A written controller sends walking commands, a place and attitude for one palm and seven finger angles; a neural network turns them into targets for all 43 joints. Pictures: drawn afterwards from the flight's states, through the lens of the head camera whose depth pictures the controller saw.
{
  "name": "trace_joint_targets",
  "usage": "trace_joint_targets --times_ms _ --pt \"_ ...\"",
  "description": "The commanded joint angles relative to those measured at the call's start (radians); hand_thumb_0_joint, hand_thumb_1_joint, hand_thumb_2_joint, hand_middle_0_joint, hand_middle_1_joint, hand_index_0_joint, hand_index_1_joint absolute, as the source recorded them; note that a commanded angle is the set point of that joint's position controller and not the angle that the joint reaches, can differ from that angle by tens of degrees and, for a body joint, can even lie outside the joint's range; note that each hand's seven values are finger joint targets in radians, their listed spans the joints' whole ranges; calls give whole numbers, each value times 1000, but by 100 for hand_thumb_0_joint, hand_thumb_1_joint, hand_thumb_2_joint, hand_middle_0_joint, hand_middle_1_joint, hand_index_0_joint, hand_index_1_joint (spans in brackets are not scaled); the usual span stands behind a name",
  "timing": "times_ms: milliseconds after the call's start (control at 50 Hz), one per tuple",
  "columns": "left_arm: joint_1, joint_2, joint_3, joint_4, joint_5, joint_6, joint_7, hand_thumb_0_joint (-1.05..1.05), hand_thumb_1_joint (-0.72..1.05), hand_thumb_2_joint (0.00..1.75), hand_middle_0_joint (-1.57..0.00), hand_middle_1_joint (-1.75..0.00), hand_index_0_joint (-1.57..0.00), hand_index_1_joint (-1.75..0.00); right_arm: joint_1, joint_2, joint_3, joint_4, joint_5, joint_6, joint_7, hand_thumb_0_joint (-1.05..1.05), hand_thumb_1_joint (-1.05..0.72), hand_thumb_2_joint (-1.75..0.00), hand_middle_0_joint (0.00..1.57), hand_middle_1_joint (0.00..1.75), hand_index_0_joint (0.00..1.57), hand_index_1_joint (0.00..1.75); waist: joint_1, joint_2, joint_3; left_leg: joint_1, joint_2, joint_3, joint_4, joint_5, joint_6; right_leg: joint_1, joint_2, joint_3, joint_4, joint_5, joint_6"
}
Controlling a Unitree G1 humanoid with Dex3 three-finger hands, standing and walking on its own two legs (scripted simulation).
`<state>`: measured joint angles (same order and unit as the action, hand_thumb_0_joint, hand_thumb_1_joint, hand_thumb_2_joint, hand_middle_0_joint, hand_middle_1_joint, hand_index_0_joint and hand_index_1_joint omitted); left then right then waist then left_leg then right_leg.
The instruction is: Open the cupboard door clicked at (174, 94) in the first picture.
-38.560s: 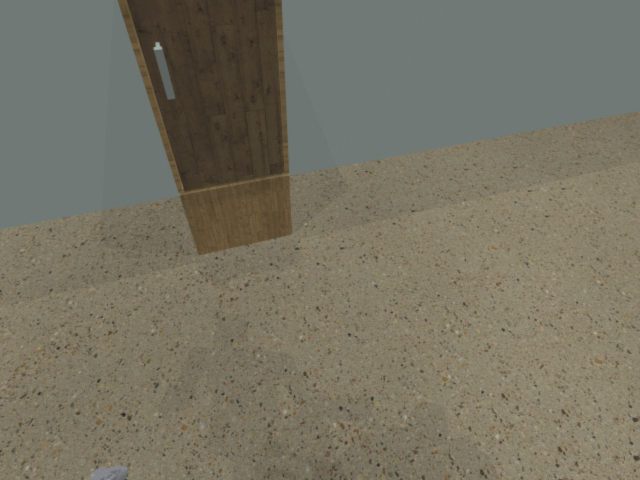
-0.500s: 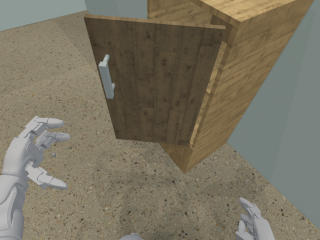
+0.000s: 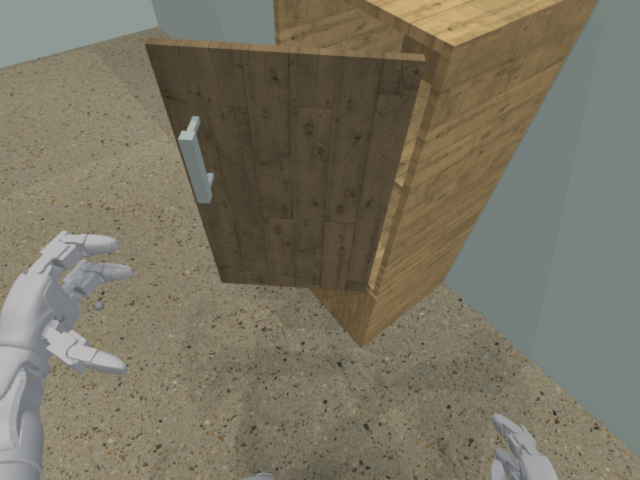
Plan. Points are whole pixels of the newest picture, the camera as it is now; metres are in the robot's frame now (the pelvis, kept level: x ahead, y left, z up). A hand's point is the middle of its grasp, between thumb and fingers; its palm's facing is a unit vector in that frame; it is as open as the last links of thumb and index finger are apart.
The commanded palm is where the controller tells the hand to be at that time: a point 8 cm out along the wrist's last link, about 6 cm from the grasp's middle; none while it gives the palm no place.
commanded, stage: raise the hand with hooked fingers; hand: left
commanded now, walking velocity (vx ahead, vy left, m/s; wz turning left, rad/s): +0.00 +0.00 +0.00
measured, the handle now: (199, 161) +0.56 +0.22 +0.05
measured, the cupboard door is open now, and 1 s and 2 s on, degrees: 49 49 49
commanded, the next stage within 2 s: move the hooked fingers beside the handle in 0.08 s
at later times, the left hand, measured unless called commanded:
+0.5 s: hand (122, 272) +0.33 +0.26 +0.07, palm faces +0.00 -1.00 -0.03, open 14.0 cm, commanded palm +0.31 +0.31 +0.07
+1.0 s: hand (139, 228) +0.40 +0.26 +0.07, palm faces -0.01 -1.00 -0.01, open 14.0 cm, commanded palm +0.38 +0.32 +0.06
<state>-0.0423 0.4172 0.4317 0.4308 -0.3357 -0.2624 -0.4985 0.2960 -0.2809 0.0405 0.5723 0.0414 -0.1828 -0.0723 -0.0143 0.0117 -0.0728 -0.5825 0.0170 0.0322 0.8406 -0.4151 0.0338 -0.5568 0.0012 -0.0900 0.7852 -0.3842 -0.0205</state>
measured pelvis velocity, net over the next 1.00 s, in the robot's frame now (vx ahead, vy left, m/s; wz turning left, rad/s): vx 0.00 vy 0.00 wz -0.02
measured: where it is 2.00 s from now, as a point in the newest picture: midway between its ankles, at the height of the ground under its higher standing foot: outside the picture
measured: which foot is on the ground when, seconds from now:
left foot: down 0.00-1.00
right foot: down 0.00-1.00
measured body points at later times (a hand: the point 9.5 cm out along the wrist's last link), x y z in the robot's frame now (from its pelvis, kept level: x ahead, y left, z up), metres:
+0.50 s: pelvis -0.01 -0.01 +0.00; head +0.05 -0.01 +0.44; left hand +0.33 +0.31 +0.08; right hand +0.13 -0.27 -0.09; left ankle +0.00 +0.09 -0.70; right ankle +0.00 -0.11 -0.70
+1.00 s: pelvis +0.00 +0.00 -0.01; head +0.08 +0.01 +0.43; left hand +0.40 +0.32 +0.07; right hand +0.07 -0.28 -0.11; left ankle +0.00 +0.09 -0.70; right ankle +0.00 -0.11 -0.70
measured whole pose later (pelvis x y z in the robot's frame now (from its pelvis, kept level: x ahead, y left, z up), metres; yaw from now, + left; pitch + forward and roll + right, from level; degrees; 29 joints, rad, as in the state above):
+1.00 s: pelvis +0.00 +0.00 -0.01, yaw -1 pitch +14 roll -2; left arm -0.52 0.54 0.48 0.93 -0.24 -0.34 -0.52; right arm 0.34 -0.29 0.04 0.62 0.04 -0.07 -0.07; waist -0.08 0.00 -0.08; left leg -0.70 0.03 0.04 0.89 -0.43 0.03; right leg -0.69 0.01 -0.08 0.83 -0.39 -0.03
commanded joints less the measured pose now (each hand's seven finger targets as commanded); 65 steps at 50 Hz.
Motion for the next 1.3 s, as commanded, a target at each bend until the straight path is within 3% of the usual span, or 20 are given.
trace_joint_targets --times_ms 0,60,160,260,320,340,380,440,580,660,740,800,820,880,920,1020,1100,1180,1240,1280 --pt "-212 264 88 -214 -36 -73 -3 0 -50 30 -30 -120 -30 -120 -32 -144 -59 -133 3 -59 -24 0 -90 -90 20 30 20 30 5 92 -237 152 -14 -66 -133 280 -11 98 20 44 -96 221 -10" --pt "-212 258 91 -164 -46 -66 -12 0 -50 30 -30 -120 -30 -120 -36 -144 -54 -129 3 -57 -26 0 -90 -90 20 30 20 30 4 61 -200 119 -17 -61 -131 248 -10 100 20 52 -102 207 -8" --pt "-213 262 93 -151 -45 -69 -19 0 -50 30 -30 -120 -30 -120 -41 -143 -55 -133 4 -58 -25 0 -90 -90 20 30 20 30 11 44 -222 104 -21 -54 -121 255 -7 127 12 66 -102 226 -5" --pt "-392 293 83 -88 -22 -81 -12 0 -50 30 -30 -120 -30 -120 -29 -145 -50 -103 5 -51 -37 0 -90 -90 20 30 20 30 -25 60 -192 90 -19 -55 -110 207 -6 78 12 79 -107 173 -2" --pt "-457 312 80 -45 -14 -92 -17 0 -50 30 -30 -120 -30 -120 -14 -152 -50 -91 4 -49 -41 0 -90 -90 20 30 20 30 -26 52 -214 86 -17 -56 -103 206 -4 81 10 84 -100 171 -3" --pt "-495 310 70 -48 -6 -98 -20 0 -50 30 -30 -120 -30 -120 -16 -149 -50 -87 4 -49 -42 0 -90 -90 20 30 20 30 -27 90 -247 103 -20 -55 -102 220 -5 87 7 85 -93 188 -4" --pt "-498 289 48 -23 -1 -97 -22 0 -50 30 -30 -120 -30 -120 -11 -146 -50 -87 4 -47 -40 0 -90 -90 20 30 20 30 -25 95 -273 118 -21 -54 -101 241 -4 92 7 82 -89 215 -4" --pt "-503 358 102 68 8 -85 -21 0 -50 30 -30 -120 -30 -120 10 -157 -52 -78 3 -32 -37 0 -90 -90 20 30 20 30 -20 37 -273 67 -18 -52 -91 249 -3 114 7 89 -83 238 0" --pt "-528 351 99 84 20 -100 -5 0 -50 30 -30 -120 -30 -120 36 -155 -64 -94 2 -5 -19 0 -90 -90 20 30 20 30 -10 64 -332 91 -17 -44 -90 320 -3 125 11 79 -62 316 0" --pt "-574 397 137 154 27 -109 4 0 -50 30 -30 -120 -30 -120 60 -164 -67 -83 -1 19 -16 0 -90 -90 20 30 20 30 -25 20 -296 40 -14 -39 -85 297 0 121 13 87 -63 315 5" --pt "-668 382 101 158 42 -131 -4 0 -50 30 -30 -120 -30 -120 76 -162 -68 -77 -2 34 -16 0 -90 -90 20 30 20 30 -37 87 -322 76 -13 -38 -80 313 2 96 17 87 -56 314 -1" --pt "-731 401 98 189 55 -147 -8 0 -50 30 -30 -120 -30 -120 92 -167 -71 -59 -3 44 -18 0 -90 -90 20 30 20 30 -51 96 -333 84 -9 -48 -74 306 0 63 19 81 -51 291 -1" --pt "-765 377 68 204 53 -148 -15 0 -50 30 -30 -120 -30 -120 96 -167 -68 -58 -4 49 -19 0 -90 -90 20 30 20 30 -63 88 -325 86 -8 -48 -67 313 3 47 24 80 -46 293 -4" --pt "-772 441 124 281 61 -149 -13 0 -50 30 -30 -120 -30 -120 112 -175 -70 -44 -6 63 -18 0 -90 -90 20 30 20 30 -51 68 -342 61 -8 -53 -65 312 1 63 21 80 -42 298 -2" --pt "-793 421 100 293 62 -146 -19 0 -50 30 -30 -120 -30 -120 118 -174 -68 -51 -7 71 -15 0 -90 -90 20 30 20 30 -52 99 -360 82 -8 -52 -56 346 0 45 24 76 -29 314 -7" --pt "-835 503 153 390 82 -148 -17 0 -50 30 -30 -120 -30 -120 138 -183 -68 -55 -12 99 -8 0 -90 -90 20 30 20 30 -48 65 -360 28 -5 -49 -42 340 2 56 27 80 -18 321 -6" --pt "-920 508 129 400 106 -170 -24 0 -50 30 -30 -120 -30 -120 148 -182 -67 -50 -15 118 -3 0 -90 -90 20 30 20 30 -68 123 -374 59 1 -57 -28 366 -2 -2 31 72 -6 311 -6" --pt "-979 504 119 460 102 -175 -36 0 -50 30 -30 -120 -30 -120 167 -190 -69 -39 -16 138 -2 0 -90 -90 20 30 20 30 -92 91 -377 55 6 -64 -15 344 1 -42 37 68 -4 280 -2" --pt "-1012 543 131 488 110 -169 -50 0 -50 30 -30 -120 -30 -120 181 -197 -67 -33 -17 152 -4 0 -90 -90 20 30 20 30 -91 135 -406 71 8 -70 -5 370 -2 -61 40 68 7 282 -7" --pt "-1053 526 105 459 121 -172 -46 0 -50 30 -30 -120 -30 -120 189 -195 -70 -26 -21 158 -3 0 -90 -90 20 30 20 30 -100 176 -430 119 13 -84 -1 413 -8 -103 39 58 12 275 -6"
